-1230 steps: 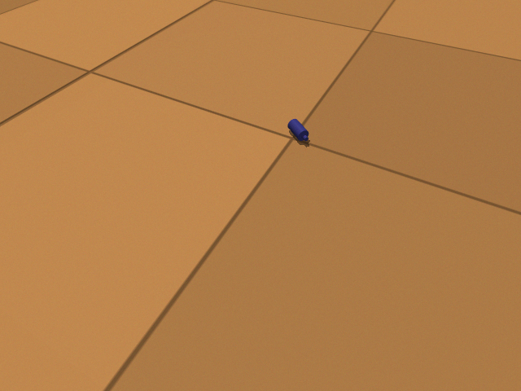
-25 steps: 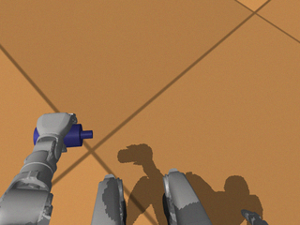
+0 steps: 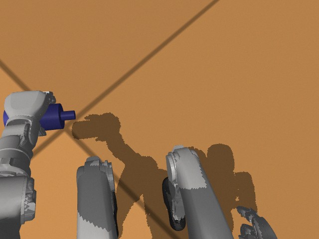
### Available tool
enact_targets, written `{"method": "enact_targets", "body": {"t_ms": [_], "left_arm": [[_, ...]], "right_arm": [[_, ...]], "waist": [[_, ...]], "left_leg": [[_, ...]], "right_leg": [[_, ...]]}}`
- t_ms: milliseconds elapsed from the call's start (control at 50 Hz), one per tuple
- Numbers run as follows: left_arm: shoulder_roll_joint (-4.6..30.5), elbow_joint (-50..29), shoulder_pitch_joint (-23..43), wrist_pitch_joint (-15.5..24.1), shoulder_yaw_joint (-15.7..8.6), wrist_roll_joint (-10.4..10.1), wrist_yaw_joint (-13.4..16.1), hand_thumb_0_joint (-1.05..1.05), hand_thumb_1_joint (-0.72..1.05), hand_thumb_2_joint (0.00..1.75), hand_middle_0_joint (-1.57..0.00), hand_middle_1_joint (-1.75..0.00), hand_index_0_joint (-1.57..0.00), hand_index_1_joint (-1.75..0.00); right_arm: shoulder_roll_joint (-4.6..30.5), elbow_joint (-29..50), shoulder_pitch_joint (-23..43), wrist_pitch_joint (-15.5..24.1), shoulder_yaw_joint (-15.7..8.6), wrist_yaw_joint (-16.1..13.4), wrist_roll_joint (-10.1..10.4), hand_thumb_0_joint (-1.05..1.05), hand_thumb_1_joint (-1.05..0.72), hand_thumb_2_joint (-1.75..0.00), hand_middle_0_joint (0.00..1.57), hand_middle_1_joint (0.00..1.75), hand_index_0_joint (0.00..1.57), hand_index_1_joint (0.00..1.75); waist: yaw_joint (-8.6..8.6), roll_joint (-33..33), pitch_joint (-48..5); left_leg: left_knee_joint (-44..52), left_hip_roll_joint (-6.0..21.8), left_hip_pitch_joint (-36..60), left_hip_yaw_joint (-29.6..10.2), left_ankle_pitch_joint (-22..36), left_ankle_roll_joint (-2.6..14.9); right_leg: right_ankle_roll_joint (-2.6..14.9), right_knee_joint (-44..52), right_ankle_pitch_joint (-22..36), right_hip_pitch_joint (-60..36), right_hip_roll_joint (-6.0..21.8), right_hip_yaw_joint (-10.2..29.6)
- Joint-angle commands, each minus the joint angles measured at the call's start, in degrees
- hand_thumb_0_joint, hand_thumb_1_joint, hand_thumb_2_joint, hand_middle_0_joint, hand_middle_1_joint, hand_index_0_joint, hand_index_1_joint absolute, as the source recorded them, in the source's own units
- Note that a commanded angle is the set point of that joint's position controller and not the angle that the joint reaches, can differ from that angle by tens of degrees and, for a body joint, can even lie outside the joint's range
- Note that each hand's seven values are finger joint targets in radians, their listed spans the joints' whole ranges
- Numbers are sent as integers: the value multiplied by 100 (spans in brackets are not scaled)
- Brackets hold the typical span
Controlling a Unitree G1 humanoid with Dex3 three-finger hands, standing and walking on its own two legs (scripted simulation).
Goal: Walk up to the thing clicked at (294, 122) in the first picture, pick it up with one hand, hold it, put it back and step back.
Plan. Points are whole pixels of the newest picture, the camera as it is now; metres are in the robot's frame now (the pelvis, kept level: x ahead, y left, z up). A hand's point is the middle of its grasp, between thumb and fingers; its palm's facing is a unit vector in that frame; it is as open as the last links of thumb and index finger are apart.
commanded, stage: crouch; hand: left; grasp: from above
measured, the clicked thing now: (43, 117) +0.44 +0.27 -0.21
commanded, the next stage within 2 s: lower in 0.70 s
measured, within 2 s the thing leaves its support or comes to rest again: neither
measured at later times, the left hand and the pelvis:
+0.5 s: hand (44, 119) +0.45 +0.28 -0.25, palm faces -0.49 -0.04 -0.87, open 9.7 cm; pelvis +0.00 +0.00 -0.07, yaw -3 degrees
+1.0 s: hand (48, 118) +0.46 +0.28 -0.29, palm faces -0.51 -0.05 -0.86, open 9.7 cm; pelvis -0.01 +0.00 -0.10, yaw -4 degrees
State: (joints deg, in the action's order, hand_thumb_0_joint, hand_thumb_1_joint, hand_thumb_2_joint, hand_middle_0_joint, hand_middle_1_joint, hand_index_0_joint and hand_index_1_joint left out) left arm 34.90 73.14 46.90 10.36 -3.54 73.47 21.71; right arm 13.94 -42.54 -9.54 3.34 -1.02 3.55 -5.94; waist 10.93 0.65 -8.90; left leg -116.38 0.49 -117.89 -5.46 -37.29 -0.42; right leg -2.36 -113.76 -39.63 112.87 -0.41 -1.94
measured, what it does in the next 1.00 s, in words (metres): lowers itself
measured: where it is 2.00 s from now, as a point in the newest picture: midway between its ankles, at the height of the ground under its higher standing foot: (143, 218)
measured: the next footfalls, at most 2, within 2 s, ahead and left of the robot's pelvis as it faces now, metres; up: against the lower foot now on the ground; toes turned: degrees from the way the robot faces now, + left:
none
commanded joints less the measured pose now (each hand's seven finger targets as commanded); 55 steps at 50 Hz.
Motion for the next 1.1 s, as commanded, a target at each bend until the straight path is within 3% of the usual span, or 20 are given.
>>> {"method": "enact_targets", "body": {"t_ms": [0,60,120,140,180,220,280,300,320,360,420,660,780,900,920,980,1000,1040,1080], "left_arm": [[1694,-930,2135,-83,-381,-116,402,0,77,70,-114,-46,-113,-47],[1809,-873,2091,-99,-413,-195,300,0,81,72,-117,-48,-116,-49],[1872,-765,2134,-68,-414,-228,173,0,83,71,-117,-50,-117,-50],[2006,-752,2171,-45,-468,-223,158,0,83,69,-115,-52,-117,-50],[1981,-705,2123,17,-480,-231,94,0,85,66,-115,-52,-118,-49],[2147,-645,2083,74,-572,-174,63,0,84,68,-115,-52,-117,-50],[2170,-708,2264,208,-540,-156,27,0,87,66,-116,-53,-119,-50],[2201,-758,2244,248,-538,-137,25,0,86,67,-116,-54,-119,-51],[2374,-789,2365,295,-644,-101,50,0,86,67,-116,-53,-119,-51],[2373,-775,2246,339,-691,-74,95,0,88,65,-116,-54,-120,-50],[2335,-838,2550,415,-630,-85,193,0,90,66,-118,-53,-121,-50],[2665,-354,2808,259,-647,19,379,0,89,64,-119,-48,-121,-46],[2732,-101,2599,205,-632,-34,270,0,88,65,-122,-46,-122,-46],[2711,175,2760,314,-487,-40,153,0,86,67,-126,-43,-123,-45],[2791,236,2673,349,-552,-38,170,0,86,65,-124,-43,-123,-45],[2775,225,2698,463,-485,-4,161,0,88,66,-127,-42,-124,-44],[2852,154,2819,513,-521,7,190,0,88,67,-127,-43,-125,-45],[3106,22,2784,590,-678,41,275,0,90,66,-128,-42,-126,-45],[3096,-85,2692,646,-733,35,363,0,91,67,-129,-42,-127,-44]], "right_arm": [[1334,103,-1323,60,-408,38,-63,0,-89,-90,20,30,20,30],[1281,145,-1327,33,-392,103,-56,0,-89,-90,20,30,20,30],[1268,136,-1334,-4,-370,155,-67,0,-89,-90,20,30,20,30],[1284,128,-1294,-17,-380,155,-55,0,-90,-90,20,30,20,30],[1293,159,-1338,-28,-366,203,-81,0,-89,-90,20,30,20,30],[1326,133,-1341,-55,-365,224,-79,0,-90,-90,20,30,20,30],[1349,124,-1343,-72,-352,270,-103,0,-90,-90,20,30,20,30],[1332,106,-1312,-82,-341,287,-109,0,-90,-90,20,30,20,30],[1401,104,-1319,-99,-344,293,-117,0,-90,-90,20,30,20,30],[1399,111,-1364,-116,-317,317,-139,0,-89,-90,20,30,20,30],[1448,78,-1316,-98,-309,322,-178,0,-89,-90,20,30,20,30],[1516,9,-1186,-71,-139,287,-198,0,-89,-89,20,30,20,30],[1525,1,-1257,-78,-25,292,-186,0,-90,-90,20,30,20,30],[1534,25,-1217,-103,113,338,-218,0,-90,-90,20,30,20,30],[1558,9,-1195,-108,120,331,-228,0,-90,-90,20,30,20,30],[1572,8,-1178,-91,194,374,-274,0,-90,-90,20,30,20,30],[1607,11,-1178,-82,191,378,-286,0,-90,-90,20,30,20,30],[1614,36,-1089,-93,204,381,-299,0,-90,-90,20,30,20,30],[1641,31,-1069,-84,195,385,-327,0,-90,-90,20,30,20,30]], "waist": [[-49,1765,-4283],[-91,1566,-4305],[-18,1429,-4062],[-75,1416,-4021],[2,1418,-3885],[-40,1348,-3876],[33,1444,-3870],[-22,1572,-3870],[-6,1595,-3928],[-20,1593,-3984],[112,1815,-3876],[154,1955,-3586],[131,1740,-3520],[323,1628,-3262],[263,1578,-3260],[350,1690,-3222],[386,1731,-3225],[273,1931,-3377],[254,2070,-3404]], "left_leg": [[1020,7,3925,213,1706,97],[754,-2,3534,323,1717,170],[587,11,3171,313,1614,187],[514,19,3046,348,1529,207],[443,18,2925,318,1484,193],[327,33,2839,320,1448,207],[213,53,2840,262,1457,183],[168,62,2845,273,1532,176],[121,44,2743,285,1483,178],[95,53,2837,249,1550,157],[1,72,2860,222,1429,142],[-160,46,2289,223,708,137],[-368,31,2085,254,1002,169],[-643,49,1724,206,1121,193],[-671,46,1708,206,1133,193],[-829,69,1788,169,1238,188],[-900,72,1760,166,1246,189],[-904,73,1800,172,1267,160],[-906,80,1928,159,1265,126]], "right_leg": [[421,1044,1684,-1244,-100,-363],[399,971,1820,-1453,-164,-332],[385,842,1777,-1434,-189,-342],[375,825,1752,-1391,-209,-323],[372,716,1692,-1373,-193,-361],[369,650,1669,-1296,-215,-360],[389,451,1627,-1076,-226,-411],[396,404,1660,-1080,-248,-403],[393,348,1643,-1050,-247,-419],[398,251,1652,-1010,-254,-467],[409,122,1583,-723,-251,-523],[439,-197,1139,-301,-252,-622],[405,-263,1410,-511,-271,-619],[377,-411,1533,-527,-324,-687],[372,-427,1541,-535,-332,-696],[362,-541,1621,-479,-355,-739],[360,-594,1652,-439,-357,-754],[374,-678,1649,-489,-372,-768],[398,-773,1610,-374,-378,-809]]}}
